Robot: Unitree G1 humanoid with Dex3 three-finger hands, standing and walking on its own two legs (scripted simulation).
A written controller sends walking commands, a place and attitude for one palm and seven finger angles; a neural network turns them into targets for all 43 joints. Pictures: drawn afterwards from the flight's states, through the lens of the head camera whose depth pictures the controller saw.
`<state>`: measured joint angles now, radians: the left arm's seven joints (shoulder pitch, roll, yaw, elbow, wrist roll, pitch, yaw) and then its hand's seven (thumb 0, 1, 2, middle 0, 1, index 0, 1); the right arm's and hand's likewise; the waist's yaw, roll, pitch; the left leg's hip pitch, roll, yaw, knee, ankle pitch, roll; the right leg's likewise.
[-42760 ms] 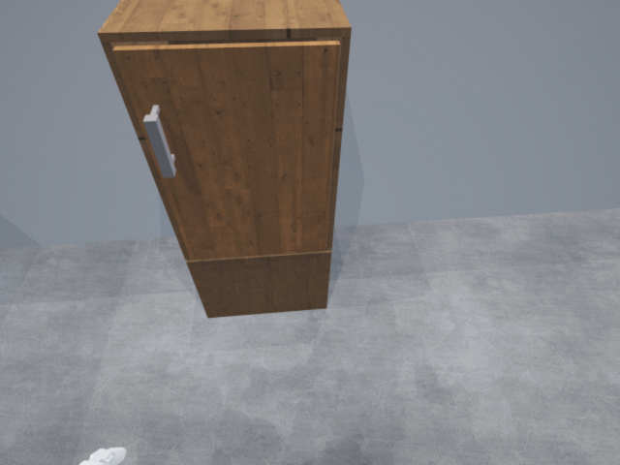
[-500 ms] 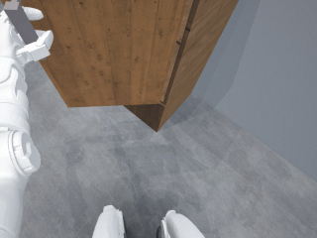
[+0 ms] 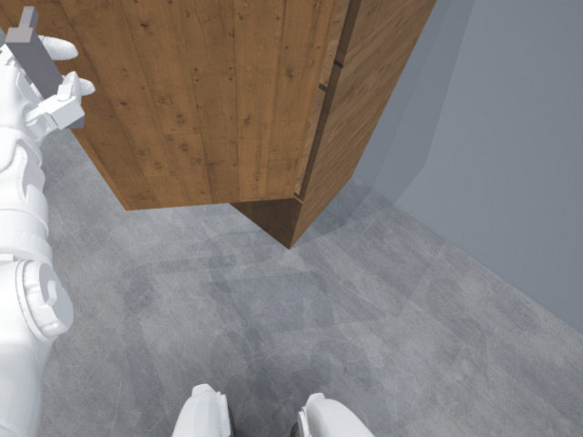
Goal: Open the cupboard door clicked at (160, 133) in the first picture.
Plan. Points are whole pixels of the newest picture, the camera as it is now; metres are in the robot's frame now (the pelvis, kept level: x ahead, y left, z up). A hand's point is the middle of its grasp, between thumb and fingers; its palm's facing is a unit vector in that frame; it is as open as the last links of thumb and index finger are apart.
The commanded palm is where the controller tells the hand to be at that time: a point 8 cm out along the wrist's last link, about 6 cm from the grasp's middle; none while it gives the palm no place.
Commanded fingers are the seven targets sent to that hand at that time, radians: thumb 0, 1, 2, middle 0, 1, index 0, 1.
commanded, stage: pull the door open along its arc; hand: left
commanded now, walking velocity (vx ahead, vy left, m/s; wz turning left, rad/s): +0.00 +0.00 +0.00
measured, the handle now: (53, 72) +0.58 +0.24 +0.10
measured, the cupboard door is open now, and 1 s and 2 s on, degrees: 46 90 89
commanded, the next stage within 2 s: open thumb and fingers to let go in 0.88 s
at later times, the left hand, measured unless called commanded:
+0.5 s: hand (113, 199) +0.39 +0.16 +0.09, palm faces +0.30 -0.95 +0.02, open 5.7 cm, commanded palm +0.34 +0.22 +0.09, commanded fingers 0.00 0.90 0.90 -0.40 -1.35 -0.40 -1.35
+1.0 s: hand (200, 270) +0.31 +0.07 +0.09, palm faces +0.44 -0.90 +0.02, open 5.9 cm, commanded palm +0.27 +0.13 +0.09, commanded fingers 0.00 0.76 0.84 -0.39 -1.34 -0.39 -1.34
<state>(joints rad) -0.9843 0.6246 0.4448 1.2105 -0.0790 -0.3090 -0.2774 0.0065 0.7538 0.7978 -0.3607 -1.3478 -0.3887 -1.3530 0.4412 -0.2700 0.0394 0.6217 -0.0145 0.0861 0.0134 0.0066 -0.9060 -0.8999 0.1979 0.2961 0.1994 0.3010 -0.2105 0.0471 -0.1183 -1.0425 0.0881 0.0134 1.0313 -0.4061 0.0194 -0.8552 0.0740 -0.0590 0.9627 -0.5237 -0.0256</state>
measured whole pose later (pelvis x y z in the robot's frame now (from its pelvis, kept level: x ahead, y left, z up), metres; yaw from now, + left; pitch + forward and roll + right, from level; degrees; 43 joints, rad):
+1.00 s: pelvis -0.01 -0.04 +0.02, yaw +4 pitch +8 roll +1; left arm -0.02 -0.07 -0.08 0.27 0.00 -0.27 0.50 0.00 0.68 0.72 -0.35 -1.35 -0.37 -1.35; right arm 0.26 -0.22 -0.01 0.60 -0.05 0.06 0.03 0.02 -0.91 -0.90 0.20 0.30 0.20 0.30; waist -0.03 0.04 -0.13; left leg -0.66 0.04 0.00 0.85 -0.33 -0.03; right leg -0.52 0.03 -0.08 0.90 -0.53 -0.07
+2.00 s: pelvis -0.01 -0.01 +0.02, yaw +5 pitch +9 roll -1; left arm -0.06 0.01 -0.15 0.27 0.05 -0.27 0.33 -0.01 -0.50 0.30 -0.37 -0.57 -0.32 -0.57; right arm 0.20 -0.19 0.01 0.58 -0.04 0.09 0.01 0.01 -0.91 -0.90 0.20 0.30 0.20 0.30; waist -0.02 0.03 -0.12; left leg -0.70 0.02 0.01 0.90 -0.35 0.01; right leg -0.54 0.01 -0.07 0.92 -0.53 -0.04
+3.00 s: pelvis +0.00 -0.03 +0.02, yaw +4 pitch +8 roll +0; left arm 0.37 0.18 0.04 -0.05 -0.22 -0.33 -0.17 -0.01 -0.50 0.30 -0.15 -0.30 -0.15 -0.30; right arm 0.24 -0.24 0.02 0.49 0.01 -0.04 -0.02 0.02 -0.91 -0.90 0.20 0.30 0.20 0.30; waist 0.00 0.04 -0.12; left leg -0.68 0.03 0.00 0.91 -0.37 -0.02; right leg -0.52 0.03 -0.07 0.92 -0.55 -0.06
